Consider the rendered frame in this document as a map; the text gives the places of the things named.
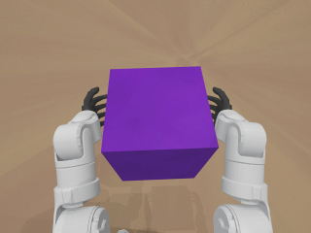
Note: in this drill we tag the robot left forearm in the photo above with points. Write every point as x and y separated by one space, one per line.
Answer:
74 156

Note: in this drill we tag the robot left upper arm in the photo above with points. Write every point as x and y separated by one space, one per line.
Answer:
91 219

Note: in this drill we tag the robot right forearm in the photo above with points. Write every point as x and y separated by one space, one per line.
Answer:
245 144

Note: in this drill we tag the robot right hand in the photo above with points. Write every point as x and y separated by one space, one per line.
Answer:
222 104

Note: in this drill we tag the carton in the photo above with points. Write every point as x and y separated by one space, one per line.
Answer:
158 123

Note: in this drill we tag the robot left hand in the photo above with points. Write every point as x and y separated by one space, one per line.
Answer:
89 103

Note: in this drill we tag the robot right upper arm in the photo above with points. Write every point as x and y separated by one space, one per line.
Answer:
238 218

